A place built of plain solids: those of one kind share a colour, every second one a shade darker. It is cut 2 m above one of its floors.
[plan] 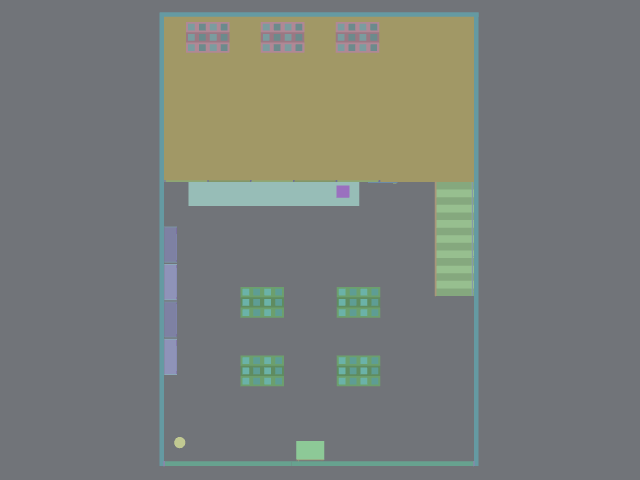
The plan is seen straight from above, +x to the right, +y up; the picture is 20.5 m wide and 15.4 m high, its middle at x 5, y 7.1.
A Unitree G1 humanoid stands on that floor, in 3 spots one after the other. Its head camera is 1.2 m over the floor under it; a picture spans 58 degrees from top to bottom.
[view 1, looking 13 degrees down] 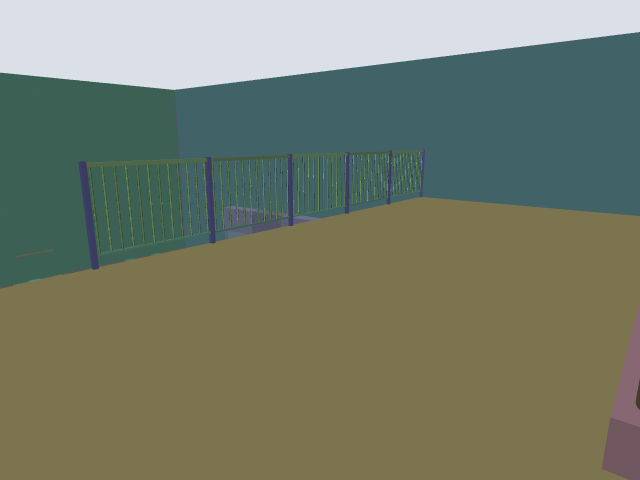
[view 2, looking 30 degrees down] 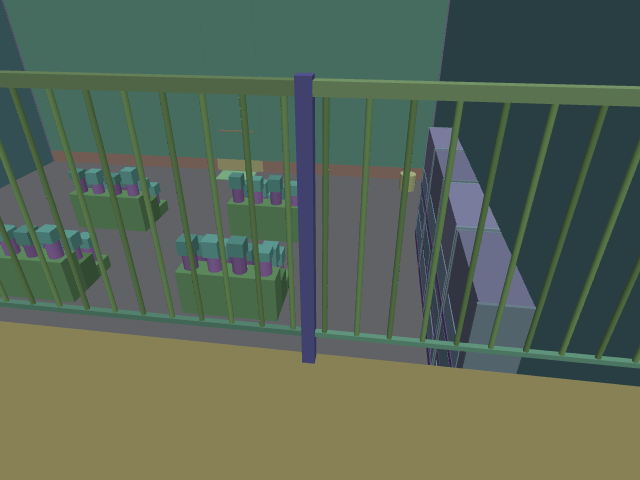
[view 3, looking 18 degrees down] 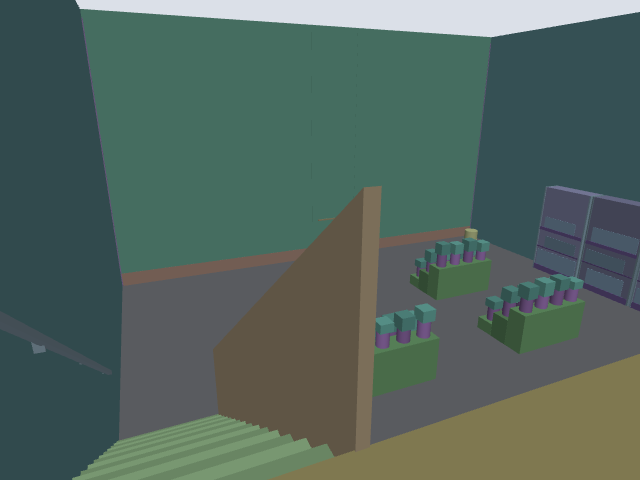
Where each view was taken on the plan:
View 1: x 8.64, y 13.16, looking -141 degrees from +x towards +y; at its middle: upper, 5.33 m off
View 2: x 1.20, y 10.16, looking -82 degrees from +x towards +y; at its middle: ground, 8.06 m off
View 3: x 9.34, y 10.06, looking -113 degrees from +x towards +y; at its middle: stair_guard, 1.61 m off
